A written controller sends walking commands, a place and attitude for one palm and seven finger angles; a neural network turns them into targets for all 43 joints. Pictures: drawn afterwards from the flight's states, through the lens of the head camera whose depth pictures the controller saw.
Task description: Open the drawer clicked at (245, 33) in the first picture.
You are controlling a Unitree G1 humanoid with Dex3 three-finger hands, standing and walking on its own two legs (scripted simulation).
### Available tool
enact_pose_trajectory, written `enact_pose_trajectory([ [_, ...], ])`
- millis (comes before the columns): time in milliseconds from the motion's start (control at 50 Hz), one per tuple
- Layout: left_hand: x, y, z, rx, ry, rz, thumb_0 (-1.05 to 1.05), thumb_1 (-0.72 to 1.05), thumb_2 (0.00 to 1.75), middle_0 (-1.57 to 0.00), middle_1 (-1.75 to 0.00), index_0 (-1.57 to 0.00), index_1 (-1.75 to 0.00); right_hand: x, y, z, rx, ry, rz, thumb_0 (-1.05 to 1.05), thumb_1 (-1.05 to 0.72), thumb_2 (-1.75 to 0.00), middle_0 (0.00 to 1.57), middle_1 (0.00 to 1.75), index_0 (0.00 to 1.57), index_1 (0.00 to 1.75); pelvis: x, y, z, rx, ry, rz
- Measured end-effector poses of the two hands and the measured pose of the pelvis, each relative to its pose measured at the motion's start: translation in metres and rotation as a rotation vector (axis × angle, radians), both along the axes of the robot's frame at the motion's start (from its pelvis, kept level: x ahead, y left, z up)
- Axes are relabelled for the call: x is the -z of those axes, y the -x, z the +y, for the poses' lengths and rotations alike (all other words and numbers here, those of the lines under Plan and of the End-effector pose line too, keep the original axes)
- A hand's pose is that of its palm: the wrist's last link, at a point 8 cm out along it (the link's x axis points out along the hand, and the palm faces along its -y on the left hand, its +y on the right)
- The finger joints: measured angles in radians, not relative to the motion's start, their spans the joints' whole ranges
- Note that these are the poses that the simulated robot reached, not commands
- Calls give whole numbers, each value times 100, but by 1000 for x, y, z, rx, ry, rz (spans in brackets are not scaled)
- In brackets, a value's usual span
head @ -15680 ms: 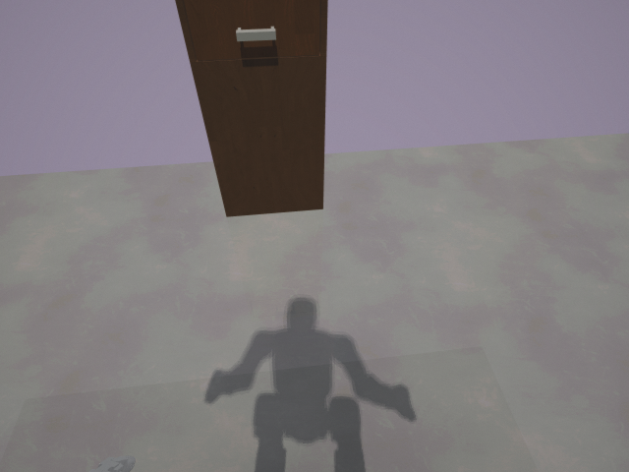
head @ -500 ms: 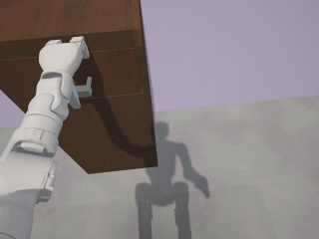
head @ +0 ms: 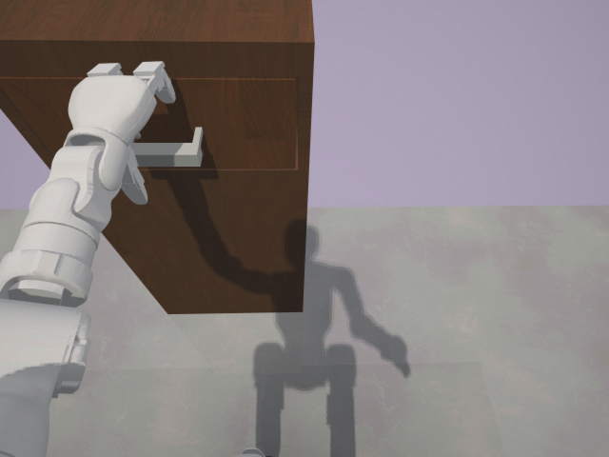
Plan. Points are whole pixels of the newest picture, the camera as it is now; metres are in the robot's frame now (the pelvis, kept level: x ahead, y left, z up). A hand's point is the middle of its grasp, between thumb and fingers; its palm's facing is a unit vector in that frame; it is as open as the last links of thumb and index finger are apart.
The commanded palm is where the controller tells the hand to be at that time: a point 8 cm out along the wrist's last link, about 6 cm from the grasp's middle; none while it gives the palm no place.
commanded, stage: lift the fingers back up to retry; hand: left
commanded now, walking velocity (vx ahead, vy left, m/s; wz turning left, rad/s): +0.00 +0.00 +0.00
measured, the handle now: (162, 144) +0.55 +0.22 +0.06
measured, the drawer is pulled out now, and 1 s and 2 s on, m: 0.00 0.00 0.00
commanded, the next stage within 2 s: re-aim the fingers above the handle in 0.76 s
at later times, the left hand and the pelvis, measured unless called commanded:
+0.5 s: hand (129, 142) +0.49 +0.23 +0.12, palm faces +0.03 -0.04 -1.00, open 13.8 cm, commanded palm +0.47 +0.23 +0.18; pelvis +0.00 +0.01 +0.00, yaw -2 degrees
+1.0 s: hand (125, 147) +0.48 +0.24 +0.12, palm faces -0.05 +0.00 -1.00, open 13.9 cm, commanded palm +0.47 +0.23 +0.18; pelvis +0.00 -0.01 +0.00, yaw -2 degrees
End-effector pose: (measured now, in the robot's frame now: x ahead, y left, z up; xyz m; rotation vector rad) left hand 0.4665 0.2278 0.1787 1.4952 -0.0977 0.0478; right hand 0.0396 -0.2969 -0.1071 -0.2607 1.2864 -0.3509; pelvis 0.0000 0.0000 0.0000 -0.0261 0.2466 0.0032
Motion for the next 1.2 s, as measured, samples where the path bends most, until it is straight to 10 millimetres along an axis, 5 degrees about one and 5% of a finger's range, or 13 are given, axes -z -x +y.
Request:
enact_pose_trajectory([
  [160,-9,-14,-3,-168,-52,109,0,-49,30,-32,-120,-34,-125,11,2,35,35,-114,-47,0,-90,-90,20,30,20,30,-3,-1,6,33,-2,-7],
  [300,13,-5,-4,-84,-46,260,0,-49,30,-32,-120,-33,-122,11,16,51,70,-133,-47,0,-90,-90,21,30,20,30,-5,0,5,41,-6,-36],
  [400,10,2,-5,16,-45,161,0,-49,30,-32,-120,-32,-121,12,30,45,60,-104,-2,0,-90,-90,21,30,21,30,-3,3,5,36,-3,-24],
  [520,4,2,10,-74,-37,65,0,-49,30,-32,-120,-32,-120,13,35,32,47,-89,38,0,-90,-90,21,30,20,30,-1,4,5,29,-2,-8],
  [620,6,1,13,-151,-59,113,0,-49,30,-32,-120,-31,-120,9,29,24,49,-79,21,0,-90,-90,21,30,20,30,-3,3,3,23,-1,-11],
  [800,4,-3,-19,-34,-24,145,0,-49,30,-32,-120,-32,-120,2,10,19,51,-59,-57,0,-90,-90,20,30,20,30,-5,0,-1,31,-6,-34],
  [1040,10,7,11,-151,-72,173,0,-49,30,-32,-120,-31,-120,12,0,26,26,-114,-39,0,-90,-90,21,30,20,30,-5,-4,-7,27,-11,-28],
  [1200,9,1,-7,-32,-45,165,0,-49,30,-32,-120,-32,-120,6,-5,16,19,-68,-31,0,-90,-90,21,30,20,30,-5,-7,-9,10,-8,-27],
])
